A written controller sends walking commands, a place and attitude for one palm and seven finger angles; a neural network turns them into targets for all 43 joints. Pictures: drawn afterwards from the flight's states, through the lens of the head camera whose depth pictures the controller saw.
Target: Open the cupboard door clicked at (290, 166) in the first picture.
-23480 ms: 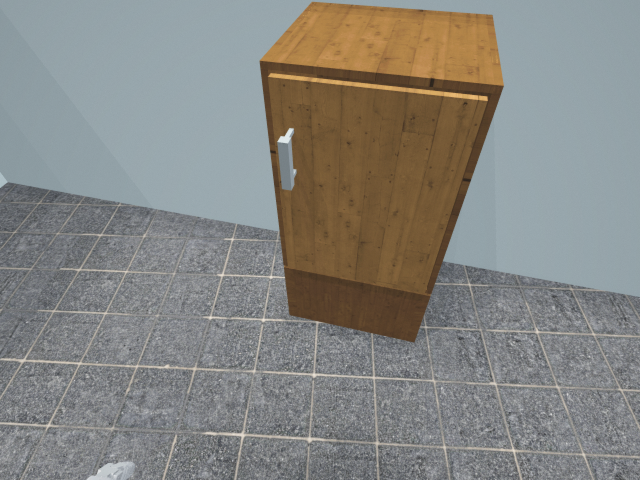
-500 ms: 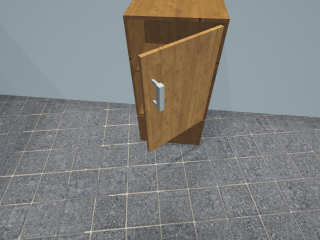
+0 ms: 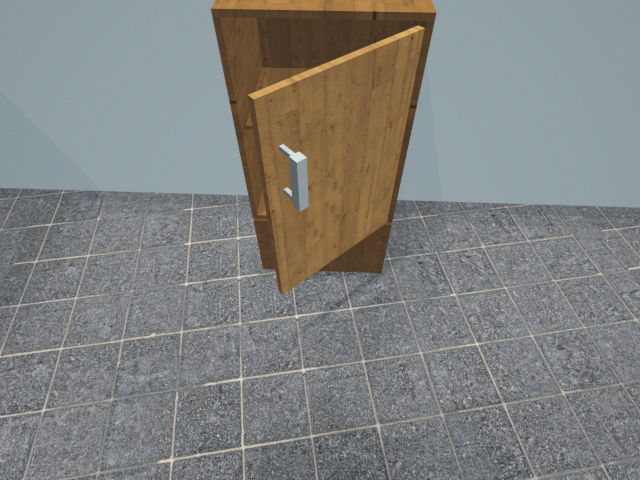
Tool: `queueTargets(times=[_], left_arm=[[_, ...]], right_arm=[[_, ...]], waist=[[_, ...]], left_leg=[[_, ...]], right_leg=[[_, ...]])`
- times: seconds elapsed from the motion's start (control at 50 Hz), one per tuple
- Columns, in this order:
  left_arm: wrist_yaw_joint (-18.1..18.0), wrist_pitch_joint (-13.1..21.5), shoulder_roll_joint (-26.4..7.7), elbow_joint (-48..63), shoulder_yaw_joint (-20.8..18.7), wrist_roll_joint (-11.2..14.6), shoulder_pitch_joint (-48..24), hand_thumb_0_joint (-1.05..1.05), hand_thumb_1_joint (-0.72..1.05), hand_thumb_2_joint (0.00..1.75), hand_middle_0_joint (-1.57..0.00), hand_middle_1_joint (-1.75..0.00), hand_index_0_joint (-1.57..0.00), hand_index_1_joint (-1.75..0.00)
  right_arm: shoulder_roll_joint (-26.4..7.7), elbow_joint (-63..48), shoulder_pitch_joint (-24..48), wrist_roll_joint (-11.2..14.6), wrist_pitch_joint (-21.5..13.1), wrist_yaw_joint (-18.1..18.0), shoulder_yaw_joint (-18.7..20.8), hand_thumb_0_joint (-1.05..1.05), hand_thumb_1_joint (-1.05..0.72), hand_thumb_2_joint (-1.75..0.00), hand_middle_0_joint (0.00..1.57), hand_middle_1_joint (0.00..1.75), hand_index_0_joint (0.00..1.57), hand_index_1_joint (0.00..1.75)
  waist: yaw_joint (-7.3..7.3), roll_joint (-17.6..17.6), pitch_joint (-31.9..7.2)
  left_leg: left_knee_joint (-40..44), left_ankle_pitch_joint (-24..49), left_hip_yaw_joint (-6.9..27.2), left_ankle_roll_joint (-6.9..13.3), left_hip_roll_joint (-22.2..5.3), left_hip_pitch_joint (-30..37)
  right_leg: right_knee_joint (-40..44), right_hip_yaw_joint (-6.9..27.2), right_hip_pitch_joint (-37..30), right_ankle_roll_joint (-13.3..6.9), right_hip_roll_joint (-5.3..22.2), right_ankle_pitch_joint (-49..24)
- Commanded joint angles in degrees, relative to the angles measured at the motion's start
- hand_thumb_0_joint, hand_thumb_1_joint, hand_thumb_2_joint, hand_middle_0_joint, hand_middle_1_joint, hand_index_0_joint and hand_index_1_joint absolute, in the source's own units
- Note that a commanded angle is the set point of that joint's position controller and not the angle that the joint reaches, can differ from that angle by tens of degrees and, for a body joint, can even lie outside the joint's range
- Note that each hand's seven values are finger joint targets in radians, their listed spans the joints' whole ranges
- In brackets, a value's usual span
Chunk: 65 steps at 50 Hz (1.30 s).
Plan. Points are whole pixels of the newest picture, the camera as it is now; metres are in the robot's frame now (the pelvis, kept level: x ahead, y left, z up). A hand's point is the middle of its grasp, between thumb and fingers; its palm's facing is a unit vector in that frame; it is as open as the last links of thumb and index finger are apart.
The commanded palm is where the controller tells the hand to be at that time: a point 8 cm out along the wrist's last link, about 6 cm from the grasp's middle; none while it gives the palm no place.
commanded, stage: walk to a spot facing it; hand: left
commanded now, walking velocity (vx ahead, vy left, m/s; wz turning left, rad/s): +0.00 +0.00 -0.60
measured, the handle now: (292, 177) +0.64 +0.10 -0.03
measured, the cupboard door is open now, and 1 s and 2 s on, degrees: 43 43 43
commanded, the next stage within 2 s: none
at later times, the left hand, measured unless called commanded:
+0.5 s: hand out of the picture +0.15 +0.13 -0.16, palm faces -0.19 -0.93 -0.30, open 7.4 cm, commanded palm none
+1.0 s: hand (250, 427) +0.22 +0.13 -0.17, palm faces -0.47 -0.86 -0.20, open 7.4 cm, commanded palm none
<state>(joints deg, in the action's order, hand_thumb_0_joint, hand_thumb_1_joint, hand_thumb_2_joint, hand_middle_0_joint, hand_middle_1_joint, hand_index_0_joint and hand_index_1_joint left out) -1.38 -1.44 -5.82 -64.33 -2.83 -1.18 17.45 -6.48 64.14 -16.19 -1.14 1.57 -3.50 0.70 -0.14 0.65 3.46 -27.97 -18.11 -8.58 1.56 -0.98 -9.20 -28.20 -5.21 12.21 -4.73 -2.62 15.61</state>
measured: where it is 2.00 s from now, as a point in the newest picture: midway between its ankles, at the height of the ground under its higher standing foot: outside the picture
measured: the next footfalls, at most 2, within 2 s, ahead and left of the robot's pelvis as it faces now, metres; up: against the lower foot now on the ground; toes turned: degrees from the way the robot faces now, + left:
right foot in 0.42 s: +0.03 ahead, -0.17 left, +0.00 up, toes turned -16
left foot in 0.84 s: +0.13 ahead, +0.05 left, +0.00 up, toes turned -27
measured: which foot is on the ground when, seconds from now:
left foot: down 0.00-0.42, up 0.44-0.82, down 0.84-1.00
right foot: down 0.00-0.12, up 0.14-0.40, down 0.42-0.84, up 0.86-1.00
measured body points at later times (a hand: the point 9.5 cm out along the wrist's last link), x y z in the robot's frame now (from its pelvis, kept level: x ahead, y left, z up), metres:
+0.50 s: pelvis +0.00 -0.05 -0.02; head +0.05 -0.09 +0.43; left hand +0.16 +0.18 -0.14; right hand +0.01 -0.31 -0.18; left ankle -0.03 +0.10 -0.68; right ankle -0.01 -0.16 -0.74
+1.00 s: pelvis +0.06 -0.03 +0.00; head +0.12 -0.02 +0.45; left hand +0.25 +0.17 -0.16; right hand +0.01 -0.28 -0.12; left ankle +0.09 +0.07 -0.74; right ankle -0.05 -0.13 -0.64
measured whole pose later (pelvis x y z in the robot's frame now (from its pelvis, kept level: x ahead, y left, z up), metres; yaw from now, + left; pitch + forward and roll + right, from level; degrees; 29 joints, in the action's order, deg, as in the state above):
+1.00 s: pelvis +0.06 -0.03 +0.00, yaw -32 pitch +1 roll -2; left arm 1.5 -3.3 -15.7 -52.6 -5.9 -1.7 11.1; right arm -10.0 48.9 -10.4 -1.6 0.5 -2.5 0.0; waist -2.1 -2.5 5.8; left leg -29.5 -17.0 -4.2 1.2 -3.3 -13.8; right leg -66.1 1.7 29.5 3.0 -1.5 26.2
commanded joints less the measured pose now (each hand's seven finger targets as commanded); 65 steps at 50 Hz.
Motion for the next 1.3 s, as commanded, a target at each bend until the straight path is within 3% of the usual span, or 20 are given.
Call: queueTargets(times=[0.0,0.06,0.1,0.14,0.2,0.3,0.36,0.4,0.42,0.46,0.54,0.7,0.78,0.8,0.82,0.84,0.96,1.16,1.24,1.28], left_arm=[[-0.2,0.0,-8.6,4.6,-2.6,0.0,0.9,0.0,0.9,0.9,-0.2,-0.3,-0.2,-0.3],[0.4,-0.3,-8.4,7.0,-2.9,0.0,-1.7,0.0,0.9,0.9,-0.2,-0.3,-0.2,-0.3],[0.9,-0.5,-7.4,9.4,-3.0,-0.1,-4.9,0.0,0.9,0.9,-0.2,-0.3,-0.2,-0.3],[1.4,-1.0,-8.3,11.0,-3.6,-0.5,-7.0,0.0,0.9,0.9,-0.2,-0.3,-0.2,-0.3],[2.2,-1.2,-7.1,11.7,-3.5,-0.3,-7.7,0.0,0.9,0.9,-0.2,-0.3,-0.2,-0.3],[2.6,-0.9,-7.7,13.5,-3.0,-0.1,-7.8,0.0,0.9,0.9,-0.2,-0.3,-0.2,-0.3],[2.6,-0.1,-11.2,12.1,-3.9,-0.3,-0.5,0.0,0.9,0.9,-0.2,-0.3,-0.2,-0.3],[1.0,1.1,-22.6,11.5,-6.0,-0.2,4.8,0.0,0.9,0.9,-0.2,-0.3,-0.2,-0.3],[0.4,1.0,-22.2,11.6,-5.6,0.3,4.6,0.0,0.9,0.9,-0.2,-0.3,-0.2,-0.3],[-0.1,0.5,-19.1,14.1,-4.9,-0.1,-3.3,0.0,0.9,0.9,-0.2,-0.3,-0.2,-0.3],[0.1,1.1,-17.4,15.6,-4.3,-0.4,-4.5,0.0,0.9,0.9,-0.2,-0.3,-0.2,-0.3],[0.3,0.7,-17.7,15.4,-4.8,-0.7,-1.9,0.0,0.9,0.9,-0.2,-0.3,-0.2,-0.3],[0.7,0.1,-17.2,16.6,-4.8,0.0,-6.0,0.0,0.9,0.9,-0.2,-0.3,-0.2,-0.3],[0.8,0.0,-15.1,17.3,-4.2,0.3,-6.7,0.0,0.9,0.9,-0.2,-0.3,-0.2,-0.3],[1.4,-0.1,-11.5,18.3,-3.6,1.0,-4.8,0.0,0.9,0.9,-0.2,-0.3,-0.2,-0.3],[1.7,-0.1,-12.9,18.6,-3.3,0.2,-7.0,0.0,0.9,0.9,-0.2,-0.3,-0.2,-0.3],[3.2,-0.8,-11.8,15.9,-3.3,-0.1,-4.9,0.0,0.9,0.9,-0.2,-0.3,-0.2,-0.3],[3.7,-0.8,-10.3,18.2,-1.5,0.0,-14.2,0.0,0.9,0.9,-0.2,-0.3,-0.2,-0.3],[3.1,0.1,-13.6,15.9,-2.3,0.0,-5.0,0.0,0.9,0.9,-0.2,-0.3,-0.2,-0.3],[1.3,0.7,-24.1,13.5,-4.6,0.2,3.1,0.0,0.9,0.9,-0.2,-0.3,-0.2,-0.3]], right_arm=[[-6.2,-3.3,-3.9,0.0,0.1,-0.3,2.0,0.0,-0.9,-0.9,0.2,0.3,0.2,0.3],[-8.3,-4.8,-3.8,-0.3,-0.3,-0.4,2.7,0.0,-0.9,-0.9,0.2,0.3,0.2,0.3],[-11.0,-5.3,-5.3,-0.6,-0.8,-0.7,3.3,0.0,-0.9,-0.9,0.2,0.3,0.2,0.3],[-11.5,-6.4,-5.2,-1.1,-1.5,-0.8,3.0,0.0,-0.9,-0.9,0.2,0.3,0.2,0.3],[-12.6,-9.3,0.4,-1.2,-1.7,-0.5,3.2,0.0,-0.9,-0.9,0.2,0.3,0.2,0.3],[-15.3,-10.6,1.5,-1.4,-1.0,0.9,4.1,0.0,-0.9,-0.9,0.2,0.3,0.2,0.3],[-16.3,-12.5,4.6,-0.7,-0.7,1.5,4.7,0.0,-0.9,-0.9,0.2,0.3,0.2,0.3],[-10.6,-17.6,7.1,0.3,-0.1,2.2,3.6,0.0,-0.9,-0.9,0.2,0.3,0.2,0.3],[-11.7,-17.5,8.3,0.4,0.7,2.0,3.5,0.0,-0.9,-0.9,0.2,0.3,0.2,0.3],[-11.0,-17.7,11.9,0.4,0.8,2.2,3.8,0.0,-0.9,-0.9,0.2,0.3,0.2,0.3],[-10.5,-16.7,9.9,0.3,0.7,2.4,3.6,0.0,-0.9,-0.9,0.2,0.3,0.2,0.3],[-10.3,-19.1,12.7,1.1,-0.6,1.5,3.4,0.0,-0.9,-0.9,0.2,0.3,0.2,0.3],[-11.1,-17.3,5.4,1.3,-1.3,1.1,3.3,0.0,-0.9,-0.9,0.2,0.3,0.2,0.3],[-13.6,-16.5,2.6,1.0,-1.9,0.9,3.8,0.0,-0.9,-0.9,0.2,0.3,0.2,0.3],[-19.7,-16.9,0.9,0.0,-2.5,0.7,4.7,0.0,-0.9,-0.9,0.2,0.3,0.2,0.3],[-21.5,-17.3,-0.3,-0.3,-1.9,0.4,4.8,0.0,-0.9,-0.9,0.2,0.3,0.2,0.3],[-14.4,-18.3,2.3,-0.5,-2.3,0.3,2.3,0.0,-0.9,-0.9,0.2,0.3,0.2,0.3],[-16.1,-14.1,-4.9,-0.8,-1.9,1.2,3.6,0.0,-0.9,-0.9,0.2,0.3,0.2,0.3],[-17.0,-14.9,-1.7,0.0,-1.6,1.8,4.1,0.0,-0.9,-0.9,0.2,0.3,0.2,0.3],[-12.1,-18.6,2.6,0.8,-0.9,2.1,2.9,0.0,-0.9,-0.9,0.2,0.3,0.2,0.3]], waist=[[1.01,-2.8,0.0],[1.56,3.7,0.4],[2.32,11.2,-0.1],[2.0,7.1,0.2],[0.08,0.4,0.0],[0.46,6.9,-1.2],[-4.27,1.6,-4.6],[-6.44,-21.6,-8.1],[-5.91,-15.4,-7.1],[-3.17,-11.8,-1.6],[-1.27,-6.1,-6.4],[-2.24,-8.8,-7.0],[1.87,-7.7,-7.9],[3.23,-0.8,-8.9],[3.1,16.4,-10.2],[3.74,14.8,-8.0],[-0.32,7.7,-6.0],[3.21,11.3,-3.9],[-2.56,4.6,-7.5],[-6.39,-19.3,-9.6]], left_leg=[[-0.2,2.9,3.4,0.1,-6.1,-0.6],[4.3,4.4,8.3,2.1,-11.0,2.1],[11.1,13.3,16.8,7.9,-22.1,5.8],[11.9,21.6,17.2,11.2,-25.6,6.6],[8.8,26.2,8.3,8.8,-22.6,4.9],[3.5,26.9,0.1,5.0,-20.1,4.2],[-10.9,22.9,-4.7,0.5,-16.4,-1.7],[-39.0,-20.7,-2.0,-4.9,-2.4,-21.9],[-42.9,-20.1,6.7,-4.3,-4.1,-23.4],[-43.8,-12.0,8.8,-4.3,-5.5,-25.8],[-36.9,-6.4,8.1,-5.4,-3.2,-20.4],[-20.8,-8.0,9.3,-5.1,-0.5,-17.3],[-2.2,2.9,9.0,-4.1,0.7,-1.7],[5.9,5.6,13.4,-3.0,-4.5,6.8],[12.0,10.1,30.6,2.8,-20.9,13.3],[11.9,18.7,34.5,7.9,-27.8,8.4],[5.5,41.9,9.9,3.9,-15.2,6.9],[3.9,37.9,3.9,4.7,-18.2,6.9],[-8.9,28.7,-0.3,-0.3,-16.6,-1.8],[-34.7,-21.2,-1.1,-5.9,-3.4,-24.1]], right_leg=[[5.7,14.6,4.7,-1.3,11.0,-11.9],[-0.6,12.3,10.5,0.1,6.8,-10.4],[-18.0,5.5,17.2,2.7,2.3,5.8],[-32.7,7.4,22.4,4.1,4.0,14.8],[-31.6,6.2,20.3,5.0,6.0,11.9],[-17.0,0.6,11.3,5.2,4.9,8.7],[-2.5,-0.1,-2.6,3.9,3.6,-6.7],[7.3,34.1,-12.1,-7.4,25.0,-38.9],[7.7,32.9,-9.9,-9.7,24.9,-30.4],[8.4,29.6,-2.9,-7.9,19.3,-16.3],[6.6,23.7,-3.2,-5.8,14.8,-22.4],[4.4,28.8,-6.0,-7.2,14.3,-30.5],[0.3,27.5,3.6,-2.3,10.1,-24.3],[-4.4,23.7,10.9,0.7,5.8,-14.2],[-16.3,14.1,21.5,4.6,-2.4,10.8],[-28.3,10.0,22.7,6.4,-0.8,21.2],[-42.7,6.3,22.8,8.5,3.3,8.0],[-17.3,-0.1,13.7,6.5,4.1,9.1],[2.4,0.8,-6.2,3.5,3.8,-6.8],[6.6,30.1,-17.3,-7.6,26.2,-39.9]])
